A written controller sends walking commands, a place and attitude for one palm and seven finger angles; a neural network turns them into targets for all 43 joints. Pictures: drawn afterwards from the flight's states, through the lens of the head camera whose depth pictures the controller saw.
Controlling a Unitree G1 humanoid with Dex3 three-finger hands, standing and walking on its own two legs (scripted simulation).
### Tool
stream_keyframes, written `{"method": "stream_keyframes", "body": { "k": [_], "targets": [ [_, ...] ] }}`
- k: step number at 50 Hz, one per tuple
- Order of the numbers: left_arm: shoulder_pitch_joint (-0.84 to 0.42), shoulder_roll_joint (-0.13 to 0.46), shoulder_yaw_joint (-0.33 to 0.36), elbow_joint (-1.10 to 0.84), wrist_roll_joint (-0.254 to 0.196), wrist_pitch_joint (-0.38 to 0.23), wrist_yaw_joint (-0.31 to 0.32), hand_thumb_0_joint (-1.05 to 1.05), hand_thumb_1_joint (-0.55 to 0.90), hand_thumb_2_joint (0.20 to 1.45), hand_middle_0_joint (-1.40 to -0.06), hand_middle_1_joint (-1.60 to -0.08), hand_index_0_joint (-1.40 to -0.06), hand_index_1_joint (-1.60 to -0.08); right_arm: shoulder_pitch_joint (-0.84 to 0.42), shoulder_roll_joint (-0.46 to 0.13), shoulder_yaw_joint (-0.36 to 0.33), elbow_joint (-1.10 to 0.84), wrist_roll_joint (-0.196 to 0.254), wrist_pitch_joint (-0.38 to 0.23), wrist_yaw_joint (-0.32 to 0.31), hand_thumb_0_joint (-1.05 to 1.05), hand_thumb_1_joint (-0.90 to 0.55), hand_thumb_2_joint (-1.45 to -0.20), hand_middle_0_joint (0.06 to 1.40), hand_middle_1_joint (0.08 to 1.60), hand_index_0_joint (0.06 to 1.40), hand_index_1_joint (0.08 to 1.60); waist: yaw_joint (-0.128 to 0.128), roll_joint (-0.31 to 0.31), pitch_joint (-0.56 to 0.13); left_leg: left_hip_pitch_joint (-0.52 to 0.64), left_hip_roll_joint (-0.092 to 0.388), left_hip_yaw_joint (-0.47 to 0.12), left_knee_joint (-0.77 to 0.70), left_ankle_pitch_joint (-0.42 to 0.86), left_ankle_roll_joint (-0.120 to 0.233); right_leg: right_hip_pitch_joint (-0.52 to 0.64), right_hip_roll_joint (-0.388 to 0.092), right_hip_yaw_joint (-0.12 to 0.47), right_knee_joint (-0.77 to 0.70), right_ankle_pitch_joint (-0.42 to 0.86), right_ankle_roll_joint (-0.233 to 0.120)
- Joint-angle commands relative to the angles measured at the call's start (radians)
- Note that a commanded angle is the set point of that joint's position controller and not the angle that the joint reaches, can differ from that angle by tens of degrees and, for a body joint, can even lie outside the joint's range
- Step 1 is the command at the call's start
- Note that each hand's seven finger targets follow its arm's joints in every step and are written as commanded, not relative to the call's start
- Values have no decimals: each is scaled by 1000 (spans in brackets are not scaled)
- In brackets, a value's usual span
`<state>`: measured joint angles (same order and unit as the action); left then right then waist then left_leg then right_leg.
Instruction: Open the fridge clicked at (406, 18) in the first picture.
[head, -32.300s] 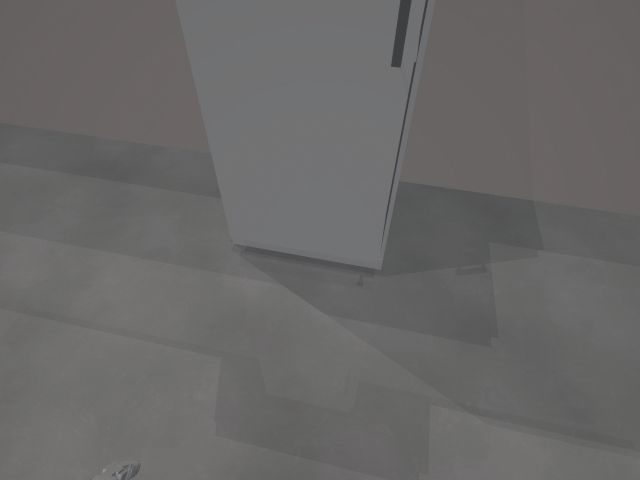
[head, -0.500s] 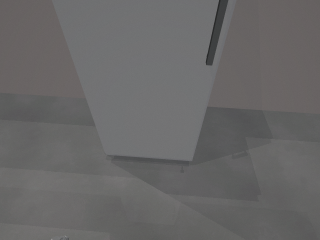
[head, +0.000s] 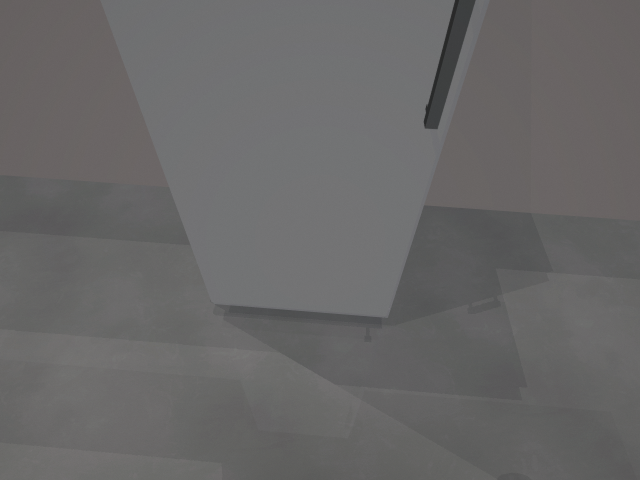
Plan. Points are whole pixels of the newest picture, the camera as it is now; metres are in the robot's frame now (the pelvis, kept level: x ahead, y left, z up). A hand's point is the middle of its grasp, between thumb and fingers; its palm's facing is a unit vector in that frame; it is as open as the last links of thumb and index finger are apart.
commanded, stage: look to check the result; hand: right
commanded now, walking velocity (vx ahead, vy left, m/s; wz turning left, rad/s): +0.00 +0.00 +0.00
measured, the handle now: (448, 48) +0.70 -0.15 +0.21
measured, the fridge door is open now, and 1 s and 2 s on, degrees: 0 0 0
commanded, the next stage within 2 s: take the last steps up to it in 0.24 s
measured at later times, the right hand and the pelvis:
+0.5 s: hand out of the picture +0.07 -0.22 -0.16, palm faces -0.02 +0.95 -0.32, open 7.4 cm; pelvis +0.01 +0.02 +0.00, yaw +0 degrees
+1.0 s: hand out of the picture +0.12 -0.19 -0.19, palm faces +0.03 +0.99 -0.14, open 7.4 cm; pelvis +0.11 -0.02 +0.00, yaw +0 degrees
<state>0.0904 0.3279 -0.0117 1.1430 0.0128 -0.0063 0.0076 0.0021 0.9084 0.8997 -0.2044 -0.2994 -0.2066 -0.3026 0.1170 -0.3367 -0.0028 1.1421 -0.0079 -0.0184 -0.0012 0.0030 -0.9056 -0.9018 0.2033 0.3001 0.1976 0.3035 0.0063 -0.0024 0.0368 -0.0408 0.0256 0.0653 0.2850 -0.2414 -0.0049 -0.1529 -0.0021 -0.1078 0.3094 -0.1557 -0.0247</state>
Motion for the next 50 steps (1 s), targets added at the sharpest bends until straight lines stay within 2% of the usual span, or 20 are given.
{"method": "stream_keyframes", "body": {
  "k": [1, 15, 19, 20, 23, 26, 28, 30, 32, 34, 35, 36, 37, 38, 39, 40, 41, 42, 46, 50],
  "targets": [
    [-38, 207, 45, -58, 0, -20, 10, 0, 900, 900, -200, -300, -200, -300, -27, -194, -31, -57, -4, -20, -16, 0, -900, -900, 200, 300, 200, 300, 4, 14, -99, -42, 132, -98, -39, 283, 38, 109, -148, 151, -12, 267, 0],
    [-46, 202, 44, -62, -1, -17, 11, 0, 900, 900, -200, -300, -200, -300, -21, -197, -36, -63, -6, -23, -19, 0, -900, -900, 200, 300, 200, 300, 2, 28, -94, -29, 132, -102, -43, 349, 32, 118, -145, 140, -6, 270, 4],
    [-49, 201, 44, -61, 1, -18, 12, 0, 900, 900, -200, -300, -200, -300, -26, -195, -36, -63, -4, -21, -18, 0, -900, -900, 200, 300, 200, 300, 2, 0, -92, -23, 134, -106, -46, 333, 36, 117, -147, 136, -14, 257, 7],
    [-33, 159, 33, -53, 1, -13, 11, 0, 900, 900, -200, -300, -200, -300, -4, -159, -28, -56, -3, -19, -21, 0, -900, -900, 200, 300, 200, 300, 1, 14, -111, -13, 132, -104, -48, 335, 27, 122, -144, 130, 0, 248, 12],
    [27, 55, 8, -24, 11, 7, 5, 0, 900, 900, -200, -300, -200, -300, 53, -64, -3, -23, -1, 1, -23, 0, -900, -900, 200, 300, 200, 300, 3, 13, -70, -42, 123, -100, -44, 137, 22, 93, -124, 102, 17, 79, 27],
    [30, 40, 10, -24, 18, 14, -2, 0, 900, 900, -200, -300, -200, -300, 91, -80, -15, -13, -7, 9, -16, 0, -900, -900, 200, 300, 200, 300, -11, 56, 17, -60, 139, -142, -74, -103, 53, -26, -90, 63, 76, -89, 31],
    [20, 21, 10, -35, 21, 12, -4, 0, 900, 900, -200, -300, -200, -300, 132, -90, -25, -5, -6, 9, -14, 0, -900, -900, 200, 300, 200, 300, -28, 110, 69, -16, 182, -198, -90, -110, 92, -149, -62, 23, 166, -133, 41],
    [3, 15, 15, -53, 21, 11, -4, 0, 900, 900, -200, -300, -200, -300, 197, -86, -33, 4, -10, 6, -16, 0, -900, -900, 200, 300, 200, 300, -52, 165, 106, 45, 238, -256, -88, -21, 142, -280, -55, 6, 303, -262, 42],
    [-1, 2, 25, -69, 18, 7, 0, 0, 900, 900, -200, -300, -200, -300, 240, -68, -40, 6, -16, -5, -19, 0, -900, -900, 200, 300, 200, 300, -56, 153, 133, 80, 289, -285, -53, 176, 200, -367, -75, 25, 413, -325, 39],
    [38, -22, 29, -77, 10, -3, 4, 0, 900, 900, -200, -300, -200, -300, 255, -63, -52, 1, -19, -14, -23, 0, -900, -900, 200, 300, 200, 300, -41, 133, 117, 124, 293, -246, 19, 396, 214, -370, -83, 21, 381, -321, 35],
    [90, -29, 31, -70, 8, -9, 5, 0, 900, 900, -200, -300, -200, -300, 244, -59, -54, -6, -18, -15, -23, 0, -900, -900, 200, 300, 200, 300, -15, 126, 97, 106, 270, -200, 78, 483, 197, -295, -77, 4, 309, -285, 27],
    [193, -43, 30, -41, 9, -16, 8, 0, 900, 900, -200, -300, -200, -300, 205, -50, -53, -19, -10, -15, -21, 0, -900, -900, 200, 300, 200, 300, 40, 96, 61, 18, 221, -118, 171, 552, 154, -125, -57, -25, 178, -177, 20],
    [340, -22, 39, 6, 16, -29, 12, 0, 900, 900, -200, -300, -200, -300, 187, -14, -48, -35, -3, -14, -16, 0, -900, -900, 200, 300, 200, 300, 93, -9, -3, -120, 129, -38, 373, 505, 90, 108, -66, 26, 90, 74, -9],
    [469, 73, 64, 44, 32, -39, 24, 0, 900, 900, -200, -300, -200, -300, 197, 53, -39, -69, 9, -14, -11, 0, -900, -900, 200, 300, 200, 300, 117, -285, -65, -384, -13, 59, 649, 65, 18, 303, -295, 325, 64, 311, -108],
    [543, 75, 61, 69, 23, -32, 32, 0, 900, 900, -200, -300, -200, -300, 120, 67, -31, -104, 2, -19, -18, 0, -900, -900, 200, 300, 200, 300, 133, -356, -46, -502, -44, 9, 833, -377, 21, 313, -415, 449, -2, 547, -180],
    [505, 28, 48, 58, 20, -26, 34, 0, 900, 900, -200, -300, -200, -300, 91, 46, -44, -102, -3, -8, -26, 0, -900, -900, 200, 300, 200, 300, 105, -254, 18, -490, 22, -75, 881, -348, 37, 192, -419, 382, -3, 465, -186],
    [456, -15, 44, 41, 18, -30, 38, 0, 900, 900, -200, -300, -200, -300, 86, 72, -45, -90, -9, -4, -21, 0, -900, -900, 200, 300, 200, 300, 83, -150, 100, -503, 50, -68, 873, -284, 29, 94, -402, 350, -31, 409, -177],
    [420, -36, 41, 26, 19, -36, 38, 0, 900, 900, -200, -300, -200, -300, 94, 103, -42, -86, -13, 0, -12, 0, -900, -900, 200, 300, 200, 300, 59, -80, 127, -504, 67, -60, 861, -234, 18, 51, -372, 308, -55, 372, -164],
    [390, -57, 42, 22, 10, -49, 42, 0, 900, 900, -200, -300, -200, -300, 158, 150, -41, -78, -15, 19, 5, 0, -900, -900, 200, 300, 200, 300, 9, -101, 65, -474, 65, -24, 756, -64, -7, 47, -269, 135, -81, 295, -120],
    [430, -90, 43, 33, 11, -45, 43, 0, 900, 900, -200, -300, -200, -300, 83, 154, -44, -114, -16, 22, 8, 0, -900, -900, 200, 300, 200, 300, 23, -119, 87, -499, 64, 7, 588, 23, -12, 61, -245, 106, -93, 252, -112]
  ]
}}
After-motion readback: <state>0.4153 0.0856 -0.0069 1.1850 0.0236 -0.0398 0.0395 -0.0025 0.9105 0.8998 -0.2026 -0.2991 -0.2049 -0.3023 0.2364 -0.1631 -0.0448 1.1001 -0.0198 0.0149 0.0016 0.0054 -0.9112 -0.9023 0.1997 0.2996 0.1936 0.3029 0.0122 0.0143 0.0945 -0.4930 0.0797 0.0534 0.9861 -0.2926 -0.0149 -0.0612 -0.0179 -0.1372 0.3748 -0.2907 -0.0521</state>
